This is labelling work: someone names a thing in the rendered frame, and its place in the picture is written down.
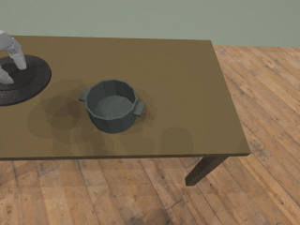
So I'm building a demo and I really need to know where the left robot hand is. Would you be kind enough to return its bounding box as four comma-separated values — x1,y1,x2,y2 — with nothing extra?
0,30,26,84

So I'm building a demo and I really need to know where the knob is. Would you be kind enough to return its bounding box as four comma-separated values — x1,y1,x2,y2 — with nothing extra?
1,63,20,79

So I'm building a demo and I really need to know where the table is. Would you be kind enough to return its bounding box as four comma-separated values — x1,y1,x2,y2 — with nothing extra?
0,35,251,187

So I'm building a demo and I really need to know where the pot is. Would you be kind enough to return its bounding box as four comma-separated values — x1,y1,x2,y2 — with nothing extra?
78,79,145,134

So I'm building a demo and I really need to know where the lid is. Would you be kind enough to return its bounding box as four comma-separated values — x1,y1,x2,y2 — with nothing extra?
0,54,52,107

